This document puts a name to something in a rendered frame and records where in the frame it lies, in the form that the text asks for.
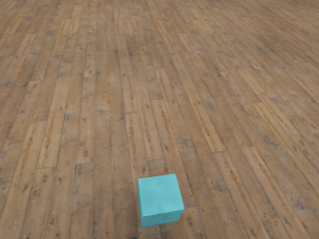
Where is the carton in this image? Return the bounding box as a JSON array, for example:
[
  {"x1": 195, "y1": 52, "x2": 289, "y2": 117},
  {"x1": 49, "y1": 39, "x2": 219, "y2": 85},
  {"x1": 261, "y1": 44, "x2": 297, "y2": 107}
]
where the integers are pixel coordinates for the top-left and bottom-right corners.
[{"x1": 138, "y1": 173, "x2": 184, "y2": 228}]

